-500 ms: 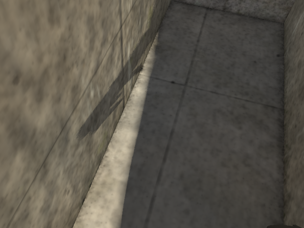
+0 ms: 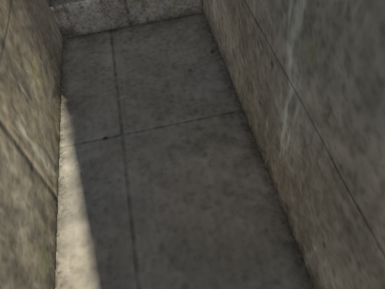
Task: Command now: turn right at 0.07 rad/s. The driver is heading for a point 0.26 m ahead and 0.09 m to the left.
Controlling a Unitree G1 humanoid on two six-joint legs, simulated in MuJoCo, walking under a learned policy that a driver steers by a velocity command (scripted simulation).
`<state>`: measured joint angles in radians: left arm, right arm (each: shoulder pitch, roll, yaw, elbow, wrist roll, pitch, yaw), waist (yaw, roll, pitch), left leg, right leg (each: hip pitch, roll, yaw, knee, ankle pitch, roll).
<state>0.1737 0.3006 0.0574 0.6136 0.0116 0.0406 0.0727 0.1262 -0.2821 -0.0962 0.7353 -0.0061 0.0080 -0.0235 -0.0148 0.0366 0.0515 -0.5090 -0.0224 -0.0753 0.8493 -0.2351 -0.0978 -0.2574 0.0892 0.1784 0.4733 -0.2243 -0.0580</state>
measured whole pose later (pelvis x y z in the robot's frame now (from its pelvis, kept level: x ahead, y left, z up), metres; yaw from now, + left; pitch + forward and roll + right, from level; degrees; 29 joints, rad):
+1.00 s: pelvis -0.01 +0.04 -0.01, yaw +32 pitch +2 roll -2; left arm 0.22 0.30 0.07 0.75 0.00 0.04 0.03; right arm 0.10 -0.24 -0.01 0.58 -0.04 0.00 -0.02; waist 0.09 -0.04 0.06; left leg -0.33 0.04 0.10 0.60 -0.31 0.05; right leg -0.45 0.01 0.14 1.12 -0.46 0.09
